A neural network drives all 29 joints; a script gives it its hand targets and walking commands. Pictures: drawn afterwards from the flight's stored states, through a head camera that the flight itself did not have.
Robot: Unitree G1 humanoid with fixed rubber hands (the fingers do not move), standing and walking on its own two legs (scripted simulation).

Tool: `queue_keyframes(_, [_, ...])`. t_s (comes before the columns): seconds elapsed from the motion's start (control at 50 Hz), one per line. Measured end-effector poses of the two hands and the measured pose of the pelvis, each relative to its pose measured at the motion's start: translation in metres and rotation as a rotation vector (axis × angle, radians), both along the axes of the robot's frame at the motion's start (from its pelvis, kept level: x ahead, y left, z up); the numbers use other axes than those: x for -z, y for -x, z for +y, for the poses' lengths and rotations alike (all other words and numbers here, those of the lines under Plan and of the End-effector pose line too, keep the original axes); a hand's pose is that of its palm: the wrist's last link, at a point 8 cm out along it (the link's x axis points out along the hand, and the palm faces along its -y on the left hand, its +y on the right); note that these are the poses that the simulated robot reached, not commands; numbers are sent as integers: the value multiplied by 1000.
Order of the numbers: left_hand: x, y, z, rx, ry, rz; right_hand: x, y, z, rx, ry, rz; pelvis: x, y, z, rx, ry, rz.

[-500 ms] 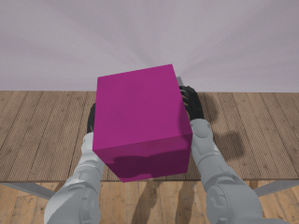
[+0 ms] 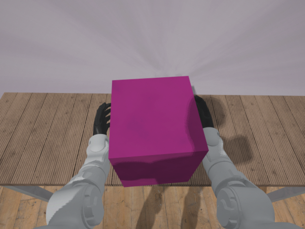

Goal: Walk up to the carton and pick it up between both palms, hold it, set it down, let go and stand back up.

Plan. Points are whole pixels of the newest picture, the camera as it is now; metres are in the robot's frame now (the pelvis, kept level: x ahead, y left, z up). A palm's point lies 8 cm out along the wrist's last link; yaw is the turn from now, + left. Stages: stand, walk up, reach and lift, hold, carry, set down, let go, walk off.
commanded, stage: set down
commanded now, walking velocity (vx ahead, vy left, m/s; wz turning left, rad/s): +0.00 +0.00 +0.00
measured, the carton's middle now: (153, 135) +0.36 +0.00 -0.01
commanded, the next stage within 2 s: none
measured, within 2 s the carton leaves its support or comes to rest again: neither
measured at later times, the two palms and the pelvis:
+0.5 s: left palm (93, 124) +0.39 +0.17 +0.01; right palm (212, 110) +0.41 -0.16 +0.04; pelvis -0.01 +0.01 -0.01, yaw +0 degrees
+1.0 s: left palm (77, 120) +0.37 +0.20 +0.06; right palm (227, 104) +0.40 -0.19 +0.09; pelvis -0.03 +0.01 +0.00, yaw -1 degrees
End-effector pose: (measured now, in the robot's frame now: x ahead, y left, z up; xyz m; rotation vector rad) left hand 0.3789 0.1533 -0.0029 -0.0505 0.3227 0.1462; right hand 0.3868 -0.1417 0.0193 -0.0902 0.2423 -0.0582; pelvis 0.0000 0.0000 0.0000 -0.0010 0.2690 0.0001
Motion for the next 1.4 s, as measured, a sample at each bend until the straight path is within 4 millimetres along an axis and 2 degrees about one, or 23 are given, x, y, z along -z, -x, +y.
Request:
queue_keyframes(0.14, [0,-10,1,7,-19,-9,9,-7,0,-6,-3,13,2,0,3,0,4,54])
queue_keyframes(0.26, [1,-11,3,29,-44,-13,7,-15,-1,-3,-22,-5,4,1,6,0,8,86])
queue_keyframes(0.42, [-7,-10,13,13,-40,-42,-13,-25,-13,27,-36,-49,6,7,10,1,14,111])
queue_keyframes(0.74, [-47,-12,40,-43,-45,-59,-51,-29,-41,34,-61,-45,6,19,8,6,19,96])
queue_keyframes(0.94, [-63,-2,45,-23,-31,-77,-64,-19,-46,35,-60,-38,5,28,8,5,19,59])
queue_keyframes(1.16, [-66,27,46,-7,-37,-63,-75,4,-48,33,-53,-22,2,38,8,4,19,-44])
queue_keyframes(1.3, [-60,41,47,-5,-39,-46,-70,19,-50,37,-51,1,1,43,8,4,19,-79])
queue_keyframes(1.4, [-50,52,50,-12,-41,-44,-55,30,-50,40,-55,39,1,44,8,4,19,-92])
